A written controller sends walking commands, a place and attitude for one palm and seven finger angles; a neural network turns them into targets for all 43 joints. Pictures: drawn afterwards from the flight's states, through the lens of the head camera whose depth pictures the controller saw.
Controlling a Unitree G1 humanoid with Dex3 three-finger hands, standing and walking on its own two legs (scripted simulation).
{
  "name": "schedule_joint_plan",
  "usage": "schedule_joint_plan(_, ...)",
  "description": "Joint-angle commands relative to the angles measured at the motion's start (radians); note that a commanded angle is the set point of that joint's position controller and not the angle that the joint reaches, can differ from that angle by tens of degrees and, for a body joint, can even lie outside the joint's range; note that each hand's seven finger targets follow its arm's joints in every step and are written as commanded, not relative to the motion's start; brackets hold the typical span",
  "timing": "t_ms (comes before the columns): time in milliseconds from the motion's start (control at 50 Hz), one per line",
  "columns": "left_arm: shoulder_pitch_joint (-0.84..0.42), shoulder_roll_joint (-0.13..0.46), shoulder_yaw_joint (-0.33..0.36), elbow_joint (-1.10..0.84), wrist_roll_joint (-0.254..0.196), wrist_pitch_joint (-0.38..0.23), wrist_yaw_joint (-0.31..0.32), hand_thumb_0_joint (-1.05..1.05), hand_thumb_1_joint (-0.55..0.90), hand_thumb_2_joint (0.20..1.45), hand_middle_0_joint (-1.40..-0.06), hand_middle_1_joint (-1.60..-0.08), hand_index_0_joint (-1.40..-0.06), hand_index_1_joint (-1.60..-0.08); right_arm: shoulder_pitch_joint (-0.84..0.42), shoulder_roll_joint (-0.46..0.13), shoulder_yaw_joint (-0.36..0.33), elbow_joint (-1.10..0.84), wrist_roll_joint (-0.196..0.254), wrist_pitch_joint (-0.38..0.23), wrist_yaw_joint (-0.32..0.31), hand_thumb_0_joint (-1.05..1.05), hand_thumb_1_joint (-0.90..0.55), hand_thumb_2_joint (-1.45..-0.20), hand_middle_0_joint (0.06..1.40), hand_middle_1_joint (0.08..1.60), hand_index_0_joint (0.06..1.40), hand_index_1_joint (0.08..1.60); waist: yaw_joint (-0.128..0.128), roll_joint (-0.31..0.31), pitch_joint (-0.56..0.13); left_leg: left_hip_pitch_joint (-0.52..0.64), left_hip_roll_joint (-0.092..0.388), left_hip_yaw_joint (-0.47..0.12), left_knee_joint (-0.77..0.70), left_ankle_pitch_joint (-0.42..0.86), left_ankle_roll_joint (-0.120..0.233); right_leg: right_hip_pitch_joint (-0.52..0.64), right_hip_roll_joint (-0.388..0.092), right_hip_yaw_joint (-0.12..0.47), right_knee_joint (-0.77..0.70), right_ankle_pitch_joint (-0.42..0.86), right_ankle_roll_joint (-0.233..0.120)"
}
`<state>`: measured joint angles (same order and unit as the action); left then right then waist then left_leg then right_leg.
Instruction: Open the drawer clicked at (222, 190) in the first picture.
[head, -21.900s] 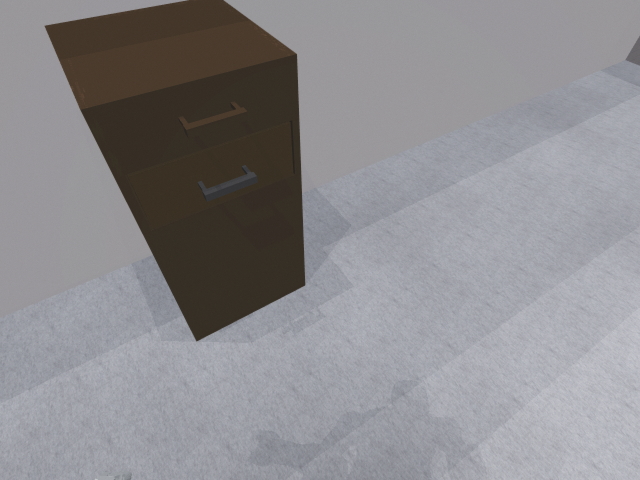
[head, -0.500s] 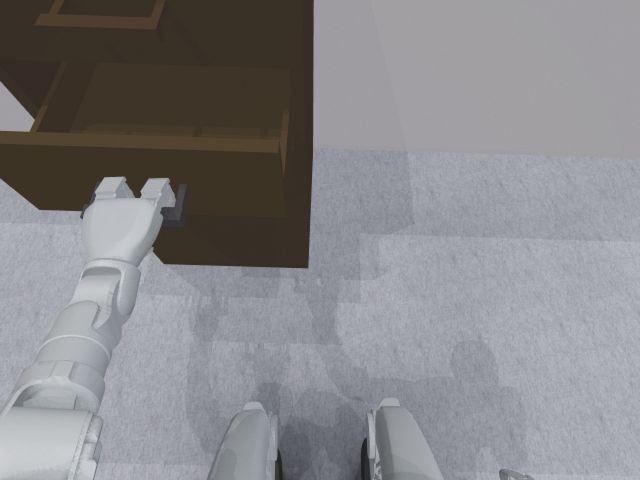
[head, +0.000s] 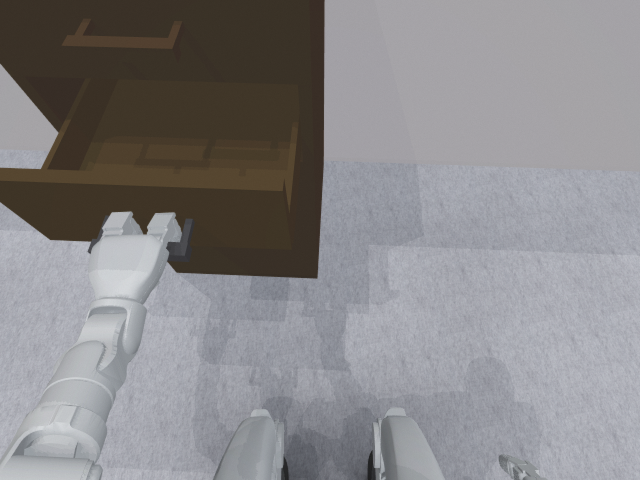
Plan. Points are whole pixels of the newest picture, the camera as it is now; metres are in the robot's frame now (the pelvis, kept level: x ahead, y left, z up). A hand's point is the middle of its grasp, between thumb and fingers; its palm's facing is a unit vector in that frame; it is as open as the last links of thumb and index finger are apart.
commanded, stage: pull the drawer open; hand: left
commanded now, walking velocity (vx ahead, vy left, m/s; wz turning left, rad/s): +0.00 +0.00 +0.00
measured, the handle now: (144, 237) +0.42 +0.26 -0.02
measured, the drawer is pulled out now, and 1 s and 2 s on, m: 0.18 0.30 0.30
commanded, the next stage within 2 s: open the thumb to release the handle in 1.38 s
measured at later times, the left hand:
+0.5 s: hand (136, 324) +0.31 +0.25 -0.05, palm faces -0.01 -0.03 -1.00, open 5.2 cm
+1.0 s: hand (125, 365) +0.26 +0.25 -0.04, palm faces -0.02 -0.03 -1.00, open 5.2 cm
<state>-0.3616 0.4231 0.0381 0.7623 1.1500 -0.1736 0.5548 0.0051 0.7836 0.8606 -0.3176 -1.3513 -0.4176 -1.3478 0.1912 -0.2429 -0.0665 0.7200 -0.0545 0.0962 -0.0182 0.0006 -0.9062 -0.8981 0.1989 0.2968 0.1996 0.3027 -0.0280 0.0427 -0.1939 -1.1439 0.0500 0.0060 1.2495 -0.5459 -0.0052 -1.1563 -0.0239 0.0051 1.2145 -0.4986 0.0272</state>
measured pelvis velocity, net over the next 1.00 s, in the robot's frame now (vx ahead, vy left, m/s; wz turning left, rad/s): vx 0.01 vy -0.01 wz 0.00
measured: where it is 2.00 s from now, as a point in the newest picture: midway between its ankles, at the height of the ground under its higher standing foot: outside the picture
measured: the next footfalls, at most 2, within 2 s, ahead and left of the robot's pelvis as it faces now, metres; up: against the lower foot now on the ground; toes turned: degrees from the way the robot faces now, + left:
none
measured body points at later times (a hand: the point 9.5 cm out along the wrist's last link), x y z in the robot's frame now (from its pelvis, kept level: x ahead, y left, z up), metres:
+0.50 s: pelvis +0.01 +0.00 +0.01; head +0.12 -0.01 +0.44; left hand +0.30 +0.25 +0.01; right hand +0.16 -0.26 -0.13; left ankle +0.02 +0.12 -0.63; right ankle +0.03 -0.14 -0.63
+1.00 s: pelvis +0.01 -0.01 +0.00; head +0.11 -0.02 +0.44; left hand +0.25 +0.25 +0.01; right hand +0.19 -0.25 -0.13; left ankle +0.02 +0.12 -0.63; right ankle +0.03 -0.14 -0.63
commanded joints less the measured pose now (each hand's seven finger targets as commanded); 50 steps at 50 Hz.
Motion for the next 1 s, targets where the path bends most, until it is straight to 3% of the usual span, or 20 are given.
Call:
schedule_joint_plan(0,-0.048,0.162,0.061,-0.166,-0.027,0.014,0.034,0.0,0.9,0.9,-0.4,-1.35,-0.4,-1.35,0.054,-0.145,-0.051,-0.097,-0.001,-0.026,-0.011,0.0,-0.9,-0.9,0.2,0.3,0.2,0.3,0.02,-0.029,-0.387,0.309,-0.058,0.021,-0.165,0.332,0.029,0.27,0.059,-0.052,-0.156,0.291,-0.066)
schedule_joint_plan(80,0.009,0.194,0.095,-0.205,-0.03,0.024,0.034,0.0,0.9,0.9,-0.4,-1.35,-0.4,-1.35,0.042,-0.147,-0.048,-0.102,-0.002,-0.026,-0.017,0.0,-0.9,-0.9,0.2,0.3,0.2,0.3,0.032,-0.041,-0.385,0.304,-0.061,0.018,-0.169,0.327,0.03,0.297,0.06,-0.048,-0.157,0.296,-0.067)
schedule_joint_plan(140,0.063,0.168,0.08,-0.234,-0.028,0.027,0.038,0.0,0.9,0.9,-0.4,-1.35,-0.4,-1.35,0.025,-0.14,-0.045,-0.112,-0.001,-0.029,-0.017,0.0,-0.9,-0.9,0.2,0.3,0.2,0.3,0.032,-0.047,-0.348,0.3,-0.061,0.022,-0.173,0.314,0.03,0.291,0.06,-0.049,-0.166,0.286,-0.066)
schedule_joint_plan(180,0.102,0.172,0.094,-0.274,-0.025,0.026,0.044,0.0,0.9,0.9,-0.4,-1.35,-0.4,-1.35,0.017,-0.142,-0.046,-0.119,-0.004,-0.029,-0.018,0.0,-0.9,-0.9,0.2,0.3,0.2,0.3,0.043,-0.023,-0.362,0.318,-0.061,0.018,-0.173,0.343,0.027,0.296,0.062,-0.052,-0.156,0.302,-0.071)
schedule_joint_plan(200,0.135,0.143,0.073,-0.278,-0.027,0.029,0.047,0.0,0.9,0.9,-0.4,-1.35,-0.4,-1.35,0.01,-0.137,-0.046,-0.124,-0.003,-0.03,-0.015,0.0,-0.9,-0.9,0.2,0.3,0.2,0.3,0.04,-0.025,-0.347,0.323,-0.062,0.023,-0.174,0.337,0.027,0.29,0.06,-0.054,-0.162,0.299,-0.069)
schedule_joint_plan(260,0.164,0.151,0.087,-0.305,-0.026,0.032,0.057,0.0,0.9,0.9,-0.4,-1.35,-0.4,-1.35,0.001,-0.136,-0.045,-0.127,-0.004,-0.034,-0.016,0.0,-0.9,-0.9,0.2,0.3,0.2,0.3,0.037,-0.048,-0.331,0.317,-0.062,0.024,-0.171,0.324,0.028,0.291,0.061,-0.052,-0.166,0.295,-0.067)
schedule_joint_plan(300,0.205,0.158,0.096,-0.325,-0.019,0.035,0.061,0.0,0.9,0.9,-0.4,-1.35,-0.4,-1.35,-0.007,-0.136,-0.043,-0.132,-0.007,-0.035,-0.016,0.0,-0.9,-0.9,0.2,0.3,0.2,0.3,0.048,-0.034,-0.331,0.323,-0.062,0.02,-0.169,0.337,0.026,0.288,0.062,-0.054,-0.157,0.299,-0.07)
schedule_joint_plan(320,0.203,0.132,0.073,-0.338,-0.017,0.039,0.064,0.0,0.9,0.9,-0.4,-1.35,-0.4,-1.35,-0.011,-0.133,-0.044,-0.134,-0.006,-0.036,-0.015,0.0,-0.9,-0.9,0.2,0.3,0.2,0.3,0.038,-0.026,-0.328,0.331,-0.061,0.02,-0.168,0.341,0.025,0.278,0.062,-0.056,-0.158,0.302,-0.07)
schedule_joint_plan(340,0.222,0.129,0.073,-0.36,-0.019,0.041,0.068,0.0,0.9,0.9,-0.4,-1.35,-0.4,-1.35,-0.016,-0.132,-0.044,-0.139,-0.007,-0.039,-0.012,0.0,-0.9,-0.9,0.2,0.3,0.2,0.3,0.043,-0.014,-0.331,0.334,-0.061,0.021,-0.171,0.338,0.024,0.282,0.06,-0.058,-0.159,0.298,-0.07)
schedule_joint_plan(520,0.347,0.154,0.106,-0.43,-0.027,0.066,0.068,0.0,0.9,0.9,-0.4,-1.35,-0.4,-1.35,-0.051,-0.129,-0.035,-0.156,-0.009,-0.043,-0.02,0.0,-0.9,-0.9,0.2,0.3,0.2,0.3,0.056,-0.036,-0.302,0.326,-0.064,0.02,-0.168,0.313,0.025,0.295,0.061,-0.053,-0.161,0.285,-0.069)
schedule_joint_plan(580,0.411,0.148,0.117,-0.462,-0.034,0.063,0.066,0.0,0.9,0.9,-0.4,-1.35,-0.4,-1.35,-0.064,-0.128,-0.033,-0.164,-0.012,-0.046,-0.022,0.0,-0.9,-0.9,0.2,0.3,0.2,0.3,0.061,-0.041,-0.317,0.328,-0.065,0.019,-0.161,0.321,0.025,0.301,0.06,-0.052,-0.155,0.295,-0.07)
schedule_joint_plan(660,0.456,0.13,0.107,-0.483,-0.04,0.058,0.066,0.0,0.9,0.9,-0.4,-1.35,-0.4,-1.35,-0.078,-0.119,-0.031,-0.171,-0.01,-0.052,-0.023,0.0,-0.9,-0.9,0.2,0.3,0.2,0.3,0.06,-0.039,-0.279,0.308,-0.067,0.025,-0.158,0.281,0.025,0.291,0.058,-0.047,-0.165,0.268,-0.067)
schedule_joint_plan(680,0.453,0.16,0.136,-0.494,-0.04,0.056,0.068,0.0,0.9,0.9,-0.4,-1.35,-0.4,-1.35,-0.084,-0.124,-0.03,-0.17,-0.011,-0.052,-0.024,0.0,-0.9,-0.9,0.2,0.3,0.2,0.3,0.065,-0.037,-0.276,0.308,-0.066,0.019,-0.158,0.285,0.024,0.286,0.059,-0.049,-0.157,0.261,-0.07)
schedule_joint_plan(720,0.469,0.138,0.113,-0.505,-0.034,0.055,0.073,0.0,0.9,0.9,-0.4,-1.35,-0.4,-1.35,-0.09,-0.119,-0.031,-0.172,-0.012,-0.056,-0.023,0.0,-0.9,-0.9,0.2,0.3,0.2,0.3,0.061,-0.022,-0.27,0.311,-0.066,0.021,-0.153,0.279,0.023,0.271,0.058,-0.049,-0.156,0.257,-0.069)
schedule_joint_plan(780,0.511,0.164,0.15,-0.51,-0.043,0.056,0.073,0.0,0.9,0.9,-0.4,-1.35,-0.4,-1.35,-0.096,-0.123,-0.029,-0.171,-0.014,-0.058,-0.026,0.0,-0.9,-0.9,0.2,0.3,0.2,0.3,0.072,-0.04,-0.274,0.296,-0.067,0.018,-0.15,0.273,0.023,0.282,0.059,-0.047,-0.151,0.252,-0.07)
schedule_joint_plan(860,0.569,0.141,0.136,-0.545,-0.042,0.055,0.079,0.0,0.9,0.9,-0.4,-1.35,-0.4,-1.35,-0.104,-0.114,-0.031,-0.18,-0.013,-0.062,-0.025,0.0,-0.9,-0.9,0.2,0.3,0.2,0.3,0.076,-0.035,-0.285,0.302,-0.068,0.023,-0.143,0.278,0.022,0.282,0.057,-0.043,-0.147,0.264,-0.068)
schedule_joint_plan(920,0.648,0.152,0.163,-0.566,-0.049,0.056,0.081,0.0,0.9,0.9,-0.4,-1.35,-0.4,-1.35,-0.11,-0.114,-0.031,-0.186,-0.013,-0.061,-0.025,0.0,-0.9,-0.9,0.2,0.3,0.2,0.3,0.087,-0.058,-0.299,0.294,-0.068,0.023,-0.136,0.286,0.022,0.294,0.059,-0.038,-0.138,0.283,-0.067)
schedule_joint_plan(980,0.699,0.135,0.156,-0.607,-0.06,0.057,0.083,0.0,0.9,0.9,-0.4,-1.35,-0.4,-1.35,-0.127,-0.112,-0.028,-0.196,-0.011,-0.065,-0.022,0.0,-0.9,-0.9,0.2,0.3,0.2,0.3,0.087,-0.032,-0.285,0.292,-0.068,0.022,-0.141,0.279,0.021,0.291,0.057,-0.04,-0.14,0.273,-0.07)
